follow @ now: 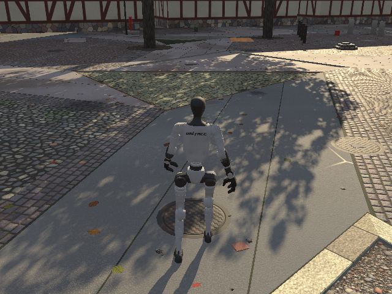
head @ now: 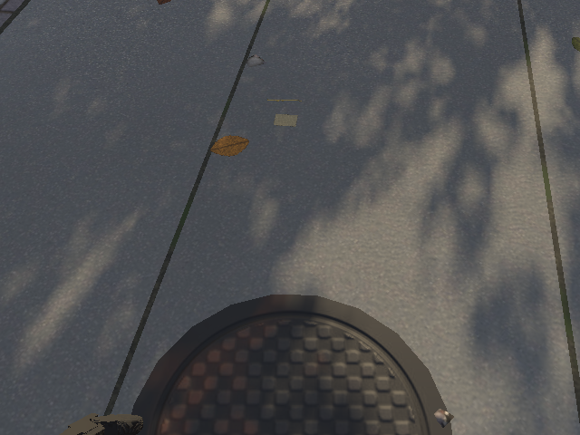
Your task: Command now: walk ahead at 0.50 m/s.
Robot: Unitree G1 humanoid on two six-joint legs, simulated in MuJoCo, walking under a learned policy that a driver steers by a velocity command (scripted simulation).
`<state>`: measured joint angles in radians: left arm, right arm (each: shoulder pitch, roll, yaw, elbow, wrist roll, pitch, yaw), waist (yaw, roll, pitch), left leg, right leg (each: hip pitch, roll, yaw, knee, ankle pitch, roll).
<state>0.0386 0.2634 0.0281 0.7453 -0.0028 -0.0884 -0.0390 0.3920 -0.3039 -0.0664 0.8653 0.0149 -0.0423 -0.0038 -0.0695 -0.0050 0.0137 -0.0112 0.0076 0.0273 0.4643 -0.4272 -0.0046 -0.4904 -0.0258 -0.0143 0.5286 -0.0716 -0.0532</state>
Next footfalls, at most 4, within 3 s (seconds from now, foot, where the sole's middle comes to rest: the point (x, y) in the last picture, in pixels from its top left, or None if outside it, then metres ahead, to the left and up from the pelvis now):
0.52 left None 0.46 0.13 -0.76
1.06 right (353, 330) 0.71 -0.15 -0.76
1.54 left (272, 291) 0.84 0.04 -0.76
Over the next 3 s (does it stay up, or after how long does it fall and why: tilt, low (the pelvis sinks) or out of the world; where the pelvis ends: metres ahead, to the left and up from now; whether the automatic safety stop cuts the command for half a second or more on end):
stays up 0.74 -0.03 0.02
